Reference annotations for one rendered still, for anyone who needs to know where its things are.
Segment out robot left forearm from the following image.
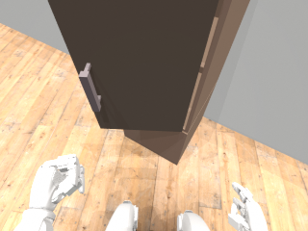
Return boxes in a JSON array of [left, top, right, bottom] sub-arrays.
[[13, 208, 56, 231]]

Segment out right robot thigh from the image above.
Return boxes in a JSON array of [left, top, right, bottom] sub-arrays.
[[176, 212, 210, 231]]

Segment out cupboard door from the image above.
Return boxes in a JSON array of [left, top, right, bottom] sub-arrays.
[[47, 0, 219, 132]]

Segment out right robot hand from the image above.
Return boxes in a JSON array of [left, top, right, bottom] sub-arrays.
[[228, 182, 269, 231]]

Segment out left robot thigh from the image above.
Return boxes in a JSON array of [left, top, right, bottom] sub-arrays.
[[105, 203, 139, 231]]

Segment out robot thigh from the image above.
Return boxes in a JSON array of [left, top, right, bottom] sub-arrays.
[[176, 212, 210, 231], [105, 203, 139, 231]]

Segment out left robot hand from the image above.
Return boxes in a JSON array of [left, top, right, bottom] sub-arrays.
[[29, 154, 86, 212]]

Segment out handle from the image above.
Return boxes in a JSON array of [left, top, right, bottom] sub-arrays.
[[78, 63, 101, 112]]

